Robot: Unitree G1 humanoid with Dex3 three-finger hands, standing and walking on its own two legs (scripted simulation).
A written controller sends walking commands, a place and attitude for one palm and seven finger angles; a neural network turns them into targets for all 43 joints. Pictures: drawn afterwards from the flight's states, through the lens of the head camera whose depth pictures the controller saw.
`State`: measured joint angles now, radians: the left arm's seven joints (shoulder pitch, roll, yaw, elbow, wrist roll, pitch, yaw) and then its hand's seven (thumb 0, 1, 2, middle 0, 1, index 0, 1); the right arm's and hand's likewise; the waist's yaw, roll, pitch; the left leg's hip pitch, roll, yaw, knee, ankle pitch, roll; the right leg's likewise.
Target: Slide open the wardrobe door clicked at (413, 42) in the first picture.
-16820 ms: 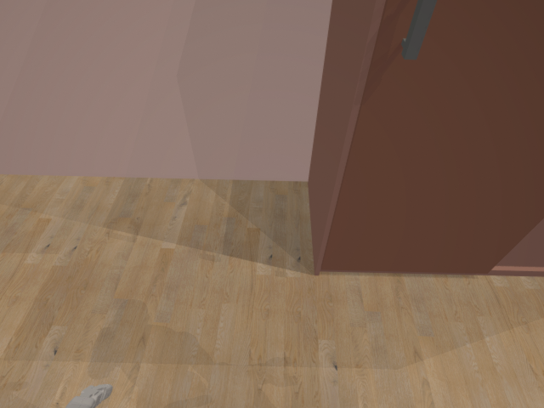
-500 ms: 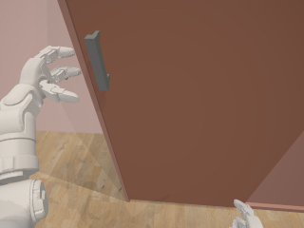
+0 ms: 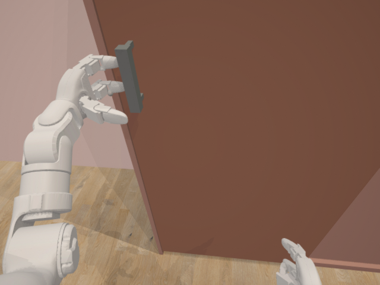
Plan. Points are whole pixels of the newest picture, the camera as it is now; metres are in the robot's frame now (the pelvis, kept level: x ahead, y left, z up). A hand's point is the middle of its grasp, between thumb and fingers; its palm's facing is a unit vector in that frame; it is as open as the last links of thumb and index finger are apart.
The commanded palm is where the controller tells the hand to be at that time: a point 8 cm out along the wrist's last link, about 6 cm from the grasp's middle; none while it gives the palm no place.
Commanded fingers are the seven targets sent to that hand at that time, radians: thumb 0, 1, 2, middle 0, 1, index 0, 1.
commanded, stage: feel for the door with the fingertips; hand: left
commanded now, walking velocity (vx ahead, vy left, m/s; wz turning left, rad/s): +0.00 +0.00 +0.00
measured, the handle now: (133, 77) +0.45 +0.16 +0.25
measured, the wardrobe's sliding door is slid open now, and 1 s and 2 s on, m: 0.00 0.00 0.00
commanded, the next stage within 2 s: slide the fingers in behind the handle in 0.24 s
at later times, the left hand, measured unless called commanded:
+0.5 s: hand (117, 85) +0.41 +0.18 +0.26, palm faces -0.02 -1.00 -0.02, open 13.8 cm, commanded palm +0.38 +0.23 +0.26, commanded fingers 0.00 -0.50 0.30 -0.30 -1.20 -0.30 -1.20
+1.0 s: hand (122, 89) +0.39 +0.16 +0.26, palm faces -0.02 -1.00 -0.04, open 14.2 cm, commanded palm +0.37 +0.21 +0.26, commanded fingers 0.00 -0.50 0.30 -0.30 -1.20 -0.30 -1.20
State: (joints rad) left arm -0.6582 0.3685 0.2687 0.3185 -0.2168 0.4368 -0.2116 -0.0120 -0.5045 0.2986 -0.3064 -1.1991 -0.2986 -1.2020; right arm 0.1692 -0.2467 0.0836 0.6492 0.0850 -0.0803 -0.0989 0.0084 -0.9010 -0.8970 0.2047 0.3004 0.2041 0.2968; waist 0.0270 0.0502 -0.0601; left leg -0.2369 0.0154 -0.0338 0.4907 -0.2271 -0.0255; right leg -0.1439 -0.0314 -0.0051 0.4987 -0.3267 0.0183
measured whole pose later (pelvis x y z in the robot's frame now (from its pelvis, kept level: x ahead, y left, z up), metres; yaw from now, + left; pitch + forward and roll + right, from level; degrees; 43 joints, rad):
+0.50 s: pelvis +0.00 +0.00 +0.00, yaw -1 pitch +0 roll +0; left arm -0.73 0.40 0.29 0.46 -0.21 0.37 -0.23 -0.01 -0.50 0.30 -0.37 -1.23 -0.32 -1.22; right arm 0.26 -0.27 0.05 0.67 0.08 -0.06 -0.10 0.01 -0.90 -0.90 0.20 0.30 0.20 0.30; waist 0.00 0.05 -0.06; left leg -0.25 0.02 -0.02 0.48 -0.22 -0.03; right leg -0.16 -0.02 0.00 0.48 -0.32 0.02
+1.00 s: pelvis +0.00 +0.00 +0.00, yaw +0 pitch -1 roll +0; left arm -0.71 0.32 0.22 0.34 -0.20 0.42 -0.18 -0.01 -0.50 0.30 -0.30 -1.20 -0.26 -1.20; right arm 0.17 -0.24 0.07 0.65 0.08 -0.07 -0.09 0.01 -0.90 -0.90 0.20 0.30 0.20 0.30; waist 0.04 0.05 -0.06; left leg -0.23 0.02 -0.04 0.47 -0.22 -0.03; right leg -0.14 -0.03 -0.01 0.48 -0.32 0.02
